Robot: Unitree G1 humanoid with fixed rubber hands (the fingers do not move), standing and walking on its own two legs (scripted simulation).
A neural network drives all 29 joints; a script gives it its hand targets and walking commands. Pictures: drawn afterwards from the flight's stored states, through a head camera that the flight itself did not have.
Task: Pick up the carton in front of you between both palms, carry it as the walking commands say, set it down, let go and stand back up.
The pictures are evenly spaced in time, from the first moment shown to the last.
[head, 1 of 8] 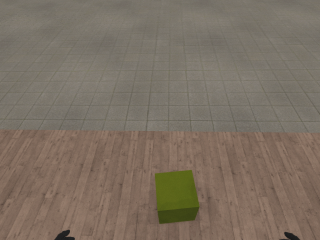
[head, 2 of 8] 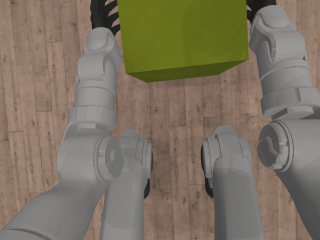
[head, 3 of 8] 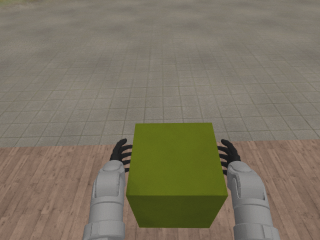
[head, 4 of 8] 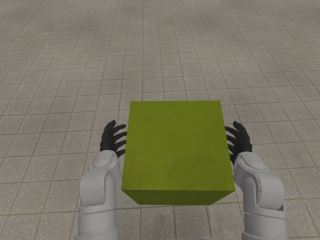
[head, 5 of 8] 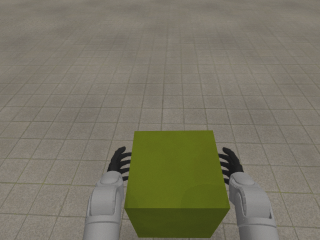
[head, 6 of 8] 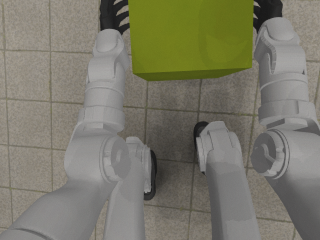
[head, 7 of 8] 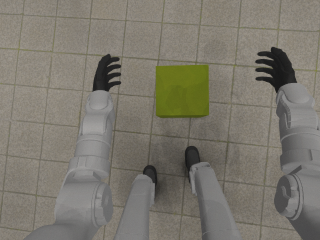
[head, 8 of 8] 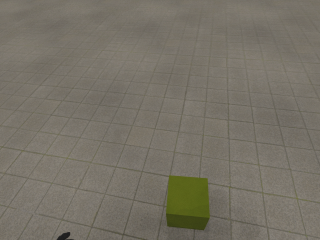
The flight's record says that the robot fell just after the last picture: no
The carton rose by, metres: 0.68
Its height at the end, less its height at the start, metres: -0.09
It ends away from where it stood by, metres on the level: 2.99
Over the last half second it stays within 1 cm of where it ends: yes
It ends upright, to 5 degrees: yes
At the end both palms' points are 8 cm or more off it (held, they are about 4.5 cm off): yes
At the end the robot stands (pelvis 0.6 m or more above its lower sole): yes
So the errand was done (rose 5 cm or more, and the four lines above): yes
